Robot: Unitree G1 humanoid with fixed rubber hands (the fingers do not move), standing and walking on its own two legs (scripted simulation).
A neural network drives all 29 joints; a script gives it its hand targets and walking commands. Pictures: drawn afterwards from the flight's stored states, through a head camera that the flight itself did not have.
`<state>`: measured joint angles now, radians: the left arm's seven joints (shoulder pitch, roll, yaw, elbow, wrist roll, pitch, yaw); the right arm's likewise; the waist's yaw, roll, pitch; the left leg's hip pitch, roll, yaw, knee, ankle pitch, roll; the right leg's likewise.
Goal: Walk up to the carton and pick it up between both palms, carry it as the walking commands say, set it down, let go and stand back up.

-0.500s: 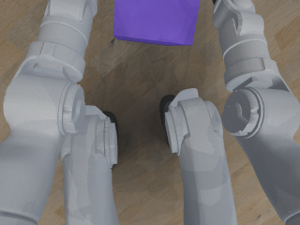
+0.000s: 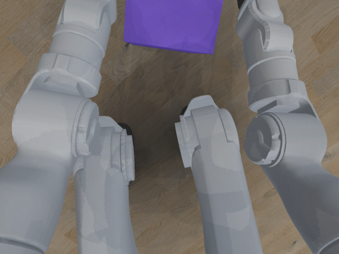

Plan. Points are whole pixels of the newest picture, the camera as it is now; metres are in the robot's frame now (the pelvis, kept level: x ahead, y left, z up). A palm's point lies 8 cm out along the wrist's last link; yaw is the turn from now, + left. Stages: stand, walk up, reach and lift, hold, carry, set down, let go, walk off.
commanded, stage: reach and lift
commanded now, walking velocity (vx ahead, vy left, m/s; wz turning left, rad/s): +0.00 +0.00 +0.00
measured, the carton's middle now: out of the picture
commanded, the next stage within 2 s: none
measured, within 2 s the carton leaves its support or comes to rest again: leaves its support in 0.08 s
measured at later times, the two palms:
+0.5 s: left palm out of the picture +0.55 +0.03 -0.14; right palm out of the picture +0.48 -0.21 -0.12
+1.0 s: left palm out of the picture +0.50 +0.03 -0.10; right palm out of the picture +0.48 -0.19 -0.05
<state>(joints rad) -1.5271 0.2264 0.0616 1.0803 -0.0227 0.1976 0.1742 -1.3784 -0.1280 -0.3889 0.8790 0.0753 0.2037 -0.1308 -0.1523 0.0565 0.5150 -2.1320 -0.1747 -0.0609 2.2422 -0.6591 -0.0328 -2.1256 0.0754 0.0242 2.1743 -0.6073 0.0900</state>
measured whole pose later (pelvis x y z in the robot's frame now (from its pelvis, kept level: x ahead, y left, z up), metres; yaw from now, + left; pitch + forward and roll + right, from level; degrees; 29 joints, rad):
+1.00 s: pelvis -0.03 +0.00 +0.07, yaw +0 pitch +27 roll -2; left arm -1.41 0.14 0.12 0.94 0.01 0.36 0.24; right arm -1.37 0.06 -0.55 0.56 -0.15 0.29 -0.19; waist -0.15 0.09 0.52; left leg -1.89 -0.20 -0.08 1.98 -0.55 -0.05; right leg -1.89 0.11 0.08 1.92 -0.50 0.11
